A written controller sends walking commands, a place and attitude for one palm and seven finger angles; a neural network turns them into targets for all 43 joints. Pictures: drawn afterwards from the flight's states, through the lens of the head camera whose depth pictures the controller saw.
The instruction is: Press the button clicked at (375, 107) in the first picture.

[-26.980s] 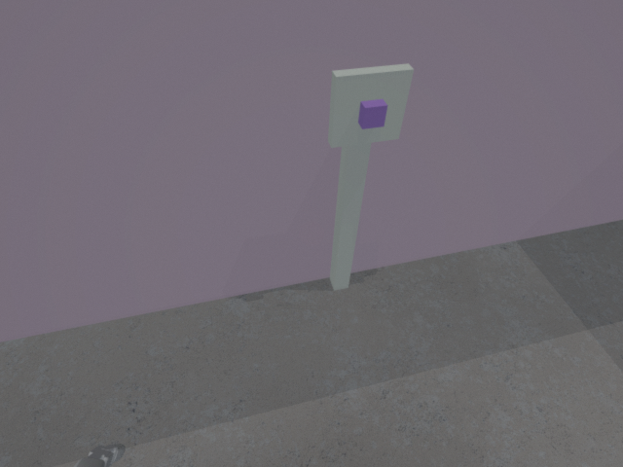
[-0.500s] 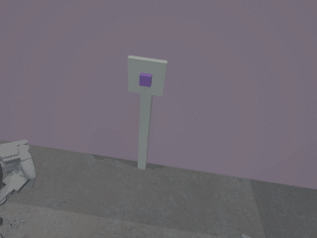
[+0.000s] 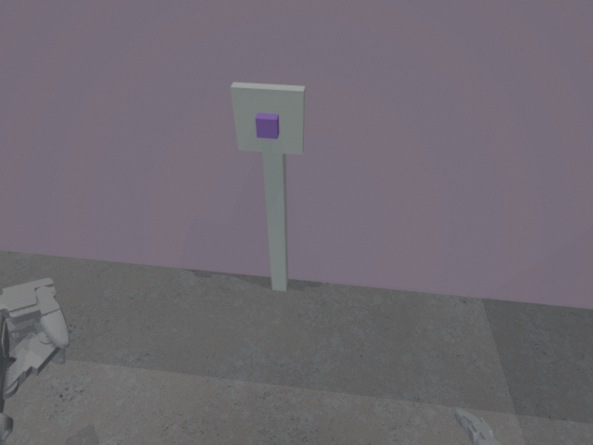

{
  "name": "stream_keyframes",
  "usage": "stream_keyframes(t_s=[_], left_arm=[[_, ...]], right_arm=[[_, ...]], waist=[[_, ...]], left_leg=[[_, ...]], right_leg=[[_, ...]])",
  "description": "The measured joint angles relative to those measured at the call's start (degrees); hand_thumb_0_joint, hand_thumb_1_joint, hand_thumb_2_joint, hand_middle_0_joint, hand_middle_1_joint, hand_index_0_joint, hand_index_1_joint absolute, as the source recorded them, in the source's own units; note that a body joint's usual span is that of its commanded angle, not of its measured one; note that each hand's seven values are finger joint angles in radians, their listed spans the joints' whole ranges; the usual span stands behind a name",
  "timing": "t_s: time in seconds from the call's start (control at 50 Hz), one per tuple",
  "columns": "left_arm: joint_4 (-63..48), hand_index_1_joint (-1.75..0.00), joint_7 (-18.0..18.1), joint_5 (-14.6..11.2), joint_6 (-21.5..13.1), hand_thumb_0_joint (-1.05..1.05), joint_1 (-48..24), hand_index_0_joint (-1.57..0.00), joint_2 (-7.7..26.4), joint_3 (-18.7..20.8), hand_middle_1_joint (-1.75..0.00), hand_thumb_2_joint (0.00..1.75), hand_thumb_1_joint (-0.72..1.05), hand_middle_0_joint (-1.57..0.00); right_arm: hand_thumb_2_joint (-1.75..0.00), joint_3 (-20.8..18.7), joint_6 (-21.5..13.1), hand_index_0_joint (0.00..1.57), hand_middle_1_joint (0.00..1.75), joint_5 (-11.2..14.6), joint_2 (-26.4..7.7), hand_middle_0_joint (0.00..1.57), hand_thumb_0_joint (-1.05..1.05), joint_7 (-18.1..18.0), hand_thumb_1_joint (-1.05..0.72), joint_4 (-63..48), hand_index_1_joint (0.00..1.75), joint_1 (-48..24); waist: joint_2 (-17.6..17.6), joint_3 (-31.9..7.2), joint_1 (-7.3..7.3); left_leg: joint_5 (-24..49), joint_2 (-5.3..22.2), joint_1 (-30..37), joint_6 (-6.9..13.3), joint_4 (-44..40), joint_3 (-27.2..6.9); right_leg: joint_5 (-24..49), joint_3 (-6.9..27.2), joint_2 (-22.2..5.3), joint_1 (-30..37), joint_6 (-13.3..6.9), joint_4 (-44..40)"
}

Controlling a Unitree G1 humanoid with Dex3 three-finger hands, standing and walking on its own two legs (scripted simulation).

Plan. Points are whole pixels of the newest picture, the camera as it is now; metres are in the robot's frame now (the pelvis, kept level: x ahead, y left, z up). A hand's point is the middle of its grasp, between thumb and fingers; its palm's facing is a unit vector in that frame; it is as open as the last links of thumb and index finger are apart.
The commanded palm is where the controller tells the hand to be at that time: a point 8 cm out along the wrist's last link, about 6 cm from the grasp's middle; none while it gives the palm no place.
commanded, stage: let the arm hang, fingers relaxed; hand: left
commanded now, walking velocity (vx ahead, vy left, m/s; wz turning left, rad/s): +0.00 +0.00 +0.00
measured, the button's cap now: (267, 125) +0.85 +0.13 +0.02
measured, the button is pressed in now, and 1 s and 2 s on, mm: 0 0 0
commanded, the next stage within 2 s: stand and wait in 1.16 s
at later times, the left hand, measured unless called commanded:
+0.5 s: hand out of the picture +0.00 +0.21 -0.17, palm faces +0.11 -0.96 -0.26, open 4.2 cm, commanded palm none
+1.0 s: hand out of the picture +0.00 +0.19 -0.17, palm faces +0.11 -0.97 -0.21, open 7.3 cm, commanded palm none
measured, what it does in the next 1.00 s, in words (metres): steps on the spot: left foot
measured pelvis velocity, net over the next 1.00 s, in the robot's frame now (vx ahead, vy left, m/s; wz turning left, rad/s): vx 0.00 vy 0.02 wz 0.06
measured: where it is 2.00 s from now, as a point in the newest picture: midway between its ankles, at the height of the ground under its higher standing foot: outside the picture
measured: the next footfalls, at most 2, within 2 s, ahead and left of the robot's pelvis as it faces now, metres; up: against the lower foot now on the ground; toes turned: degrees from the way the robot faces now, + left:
left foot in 0.08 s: +0.04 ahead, +0.13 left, +0.00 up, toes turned +4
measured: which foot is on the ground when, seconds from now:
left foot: up 0.00-0.06, down 0.08-1.00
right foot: down 0.00-1.00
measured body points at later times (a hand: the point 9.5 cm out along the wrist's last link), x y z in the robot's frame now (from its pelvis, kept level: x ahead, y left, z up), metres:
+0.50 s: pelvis -0.02 +0.01 +0.00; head +0.01 +0.01 +0.45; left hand +0.00 +0.27 -0.15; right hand +0.02 -0.23 -0.16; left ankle +0.00 +0.13 -0.74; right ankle +0.05 -0.07 -0.74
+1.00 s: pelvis +0.00 +0.02 +0.00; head +0.01 +0.01 +0.45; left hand +0.00 +0.25 -0.15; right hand -0.01 -0.18 -0.16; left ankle +0.00 +0.13 -0.74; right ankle +0.05 -0.07 -0.74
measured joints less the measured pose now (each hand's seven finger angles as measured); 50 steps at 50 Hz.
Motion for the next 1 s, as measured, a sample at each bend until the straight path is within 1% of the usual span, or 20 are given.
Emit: stream_keyframes(t_s=[0.04, 0.06, 0.08, 0.1, 0.12, 0.16, 0.18, 0.2, 0.22, 0.26, 0.32, 0.34, 0.38, 0.42, 0.5, 0.62, 0.76, 0.86, 0.96, 1.0], left_arm=[[-2.02, -1.5, 0.46, 0.35, -0.04, 0.02, 0.09, -1.3, -0.15, -1.14, -1.5, 0.9, 0.89, -1.31], [-3.4, -1.5, 0.63, 0.43, -0.25, 0.02, 0.27, -1.3, -0.08, -1.55, -1.5, 0.9, 0.89, -1.31], [-1.8, -1.5, -0.43, 1.16, -1.16, 0.02, -1.23, -1.3, 0.3, -2.66, -1.5, 0.9, 0.89, -1.31], [2.99, -1.5, -2.21, 1.56, -0.53, 0.01, -4.43, -1.3, 0.73, -4.44, -1.5, 0.9, 0.89, -1.31], [9.38, -1.5, -3.78, 1.81, 1.73, 0.01, -7.76, -1.3, 0.55, -6.44, -1.49, 0.9, 0.89, -1.3], [24.25, -1.48, -5.83, 2.26, 7.31, 0.0, -13.45, -1.28, -1.13, -10.15, -1.47, 0.9, 0.9, -1.28], [31.69, -1.47, -6.48, 2.38, 9.72, 0.0, -15.72, -1.27, -2.15, -11.69, -1.46, 0.9, 0.9, -1.27], [38.42, -1.45, -6.98, 2.47, 11.61, 0.01, -17.48, -1.25, -3.01, -13.13, -1.44, 0.9, 0.9, -1.25], [44.51, -1.43, -7.37, 2.58, 12.88, 0.01, -18.72, -1.22, -4.02, -14.56, -1.42, 0.9, 0.9, -1.23], [54.63, -1.38, -8.08, 2.63, 14.13, 0.01, -19.46, -1.17, -6.07, -17.4, -1.37, 0.9, 0.91, -1.17], [65.5, -1.29, -8.43, 2.37, 14.58, 0.01, -18.72, -1.08, -8.96, -20.26, -1.28, 0.9, 0.91, -1.08], [67.42, -1.25, -6.77, 2.36, 13.81, 0.02, -18.79, -1.05, -9.21, -19.11, -1.27, 0.9, 0.91, -1.05], [71.18, -1.18, -6.5, 1.96, 13.26, 0.02, -19.55, -0.99, -7.8, -18.04, -1.23, 0.9, 0.9, -0.97], [74.8, -1.11, -6.93, 1.7, 13.41, 0.02, -19.67, -0.92, -6.89, -17.89, -1.16, 0.9, 0.9, -0.9], [80.65, -0.96, -7.45, 1.61, 13.37, 0.02, -18.71, -0.78, -6.38, -17.77, -0.99, 0.9, 0.91, -0.77], [87.4, -0.72, -7.54, 1.38, 13.06, 0.01, -17.2, -0.57, -6.79, -17.8, -0.73, 0.9, 0.91, -0.57], [90.97, -0.46, -7.37, 1.19, 12.43, 0.01, -18.1, -0.34, -8.25, -18.07, -0.46, 0.9, 0.91, -0.34], [91.62, -0.37, -7.25, 1.18, 12.05, 0.01, -19.53, -0.25, -9.76, -18.25, -0.36, 0.9, 0.91, -0.25], [91.65, -0.33, -7.08, 1.29, 11.79, 0.01, -20.52, -0.21, -11.08, -18.3, -0.32, 0.9, 0.91, -0.22], [91.8, -0.32, -6.88, 1.34, 11.75, 0.01, -20.65, -0.21, -11.05, -18.15, -0.31, 0.9, 0.92, -0.21]], right_arm=[[-0.9, -0.26, -0.97, 0.2, 0.3, -0.25, -0.7, 0.2, 0.01, -0.41, -0.9, -0.86, 0.3, 0.24], [-0.9, -0.42, -1.41, 0.2, 0.3, -0.35, -1.27, 0.2, 0.01, -0.57, -0.9, -1.61, 0.3, 0.31], [-0.9, -1.25, -2.56, 0.2, 0.3, -0.39, -2.36, 0.2, 0.01, 0.79, -0.9, -1.56, 0.3, 0.23], [-0.9, -1.98, -2.28, 0.2, 0.3, -0.29, -3.23, 0.2, 0.01, 2.28, -0.9, -0.67, 0.3, -0.51], [-0.9, -2.25, -1.07, 0.2, 0.3, -0.34, -3.98, 0.2, 0.01, 3.32, -0.9, 0.4, 0.3, -1.56], [-0.9, -2.16, 1.22, 0.2, 0.3, -0.68, -4.73, 0.2, 0.01, 4.44, -0.9, 2.55, 0.3, -3.45], [-0.9, -1.83, 2.03, 0.2, 0.3, -0.8, -4.57, 0.2, 0.01, 4.62, -0.9, 3.36, 0.3, -4.19], [-0.9, -1.37, 2.64, 0.2, 0.3, -0.8, -4.06, 0.2, 0.01, 4.69, -0.9, 3.93, 0.29, -4.68], [-0.9, -0.91, 3.14, 0.2, 0.3, -0.68, -3.43, 0.2, 0.01, 4.74, -0.9, 4.54, 0.29, -4.99], [-0.9, -0.27, 4.23, 0.2, 0.3, -0.22, -1.75, 0.2, 0.01, 4.91, -0.9, 5.8, 0.29, -4.87], [-0.9, 0.38, 6.01, 0.2, 0.3, -0.18, 0.93, 0.2, 0.01, 5.05, -0.91, 8.44, 0.29, -3.5], [-0.9, 0.54, 6.38, 0.2, 0.3, -0.18, 1.82, 0.2, 0.01, 5.06, -0.91, 9.49, 0.29, -2.71], [-0.9, 0.55, 6.83, 0.2, 0.3, -0.14, 3.32, 0.2, 0.0, 4.68, -0.92, 12.19, 0.3, -1.3], [-0.9, 0.15, 7.37, 0.2, 0.3, -0.46, 3.16, 0.2, 0.0, 4.35, -0.94, 14.41, 0.3, 0.0], [-0.9, -0.38, 7.85, 0.2, 0.3, -0.69, 2.27, 0.2, 0.0, 4.27, -0.94, 17.82, 0.3, 2.27], [-0.9, -0.53, 7.31, 0.2, 0.3, -0.46, 2.3, 0.2, 0.0, 3.93, -0.92, 21.59, 0.29, 4.65], [-0.9, 0.04, 6.54, 0.2, 0.3, -0.18, 4.12, 0.2, 0.0, 3.64, -0.91, 24.03, 0.29, 4.86], [-0.9, 0.35, 6.19, 0.2, 0.3, -0.14, 5.65, 0.2, 0.0, 3.51, -0.91, 24.74, 0.29, 4.14], [-0.9, 0.42, 5.9, 0.2, 0.3, -0.13, 6.76, 0.2, 0.0, 3.41, -0.91, 24.93, 0.29, 3.5], [-0.9, 0.42, 5.77, 0.2, 0.3, -0.13, 7.08, 0.2, 0.0, 3.36, -0.91, 25.01, 0.29, 3.33]], waist=[[-0.34, 0.23, -0.04], [0.11, 0.45, -0.2], [1.31, 0.35, -0.56], [1.67, 0.68, -0.67], [1.94, 1.14, -0.69], [2.76, 1.25, -1.13], [2.99, 1.59, -1.45], [2.82, 2.27, -1.75], [2.76, 3.12, -1.83], [2.53, 4.27, -2.2], [1.62, 5.71, -2.36], [1.27, 6.2, -2.06], [0.24, 7.09, -1.06], [0.31, 7.05, -0.54], [1.42, 6.84, 0.05], [2.32, 6.01, 0.01], [2.37, 5.35, -0.11], [2.24, 5.0, -0.27], [2.08, 4.82, -0.49], [1.96, 4.87, -0.56]], left_leg=[[-0.07, -0.14, 4.62, 0.73, -9.57, 0.2], [-0.03, 0.0, 7.04, 1.1, -14.33, -0.33], [4.03, 0.16, 7.26, 1.36, -16.32, -2.03], [5.65, -0.46, 5.89, 0.63, -15.03, -2.81], [5.24, -1.29, 4.98, 0.0, -13.54, -3.04], [3.65, -2.63, 3.55, -0.52, -11.72, -3.23], [3.19, -3.08, 3.28, -0.58, -11.21, -3.22], [2.92, -3.5, 3.37, -0.66, -10.78, -3.16], [2.68, -3.5, 3.65, -0.82, -10.31, -3.16], [2.46, -3.12, 4.29, -1.2, -10.08, -3.53], [1.39, -2.2, 5.12, -1.01, -10.4, -4.39], [3.36, -1.79, 5.34, -1.12, -11.18, -4.91], [4.86, -1.46, 6.12, -1.82, -12.68, -5.36], [5.39, -1.16, 6.56, -2.04, -14.41, -5.59], [6.77, -1.13, 7.32, -1.5, -17.29, -5.37], [7.86, -1.57, 9.31, -1.05, -20.26, -4.63], [8.18, -1.97, 10.99, -0.73, -21.87, -4.01], [8.09, -2.15, 11.51, -0.59, -22.25, -3.79], [7.79, -2.2, 11.72, -0.54, -22.3, -3.66], [7.64, -2.17, 11.85, -0.56, -22.32, -3.63]], right_leg=[[0.34, -0.46, 0.1, 0.05, 0.2, -0.57], [0.15, -0.93, 0.48, -0.2, 0.37, -0.15], [-0.73, -1.98, 0.58, -1.71, 1.11, 1.87], [-2.34, -2.03, -0.11, -3.4, 2.14, 4.85], [-5.32, -0.68, -0.56, -4.74, 2.98, 7.75], [-9.96, 2.14, -0.86, -6.67, 3.72, 11.53], [-9.16, 3.0, -0.78, -7.03, 3.71, 12.04], [-5.11, 3.78, -0.68, -6.77, 3.31, 11.46], [-3.08, 4.03, -0.49, -6.45, 2.48, 11.5], [-4.11, 3.72, -0.04, -5.45, 1.3, 11.36], [-4.13, 2.63, 0.78, -3.46, 0.82, 9.04], [-3.53, 2.08, 1.16, -2.86, 0.79, 7.97], [-2.28, 1.62, 1.51, -1.65, 0.69, 5.8], [-0.81, 1.41, 1.88, -0.68, 0.9, 2.97], [1.52, 1.64, 2.08, 0.59, 1.18, -1.14], [2.55, 2.42, 1.76, 2.18, 1.65, -3.63], [2.53, 3.08, 1.42, 3.25, 2.05, -4.24], [2.23, 3.33, 1.25, 3.47, 2.24, -4.07], [1.82, 3.48, 1.21, 3.49, 2.33, -3.81], [1.63, 3.51, 1.24, 3.56, 2.33, -3.75]])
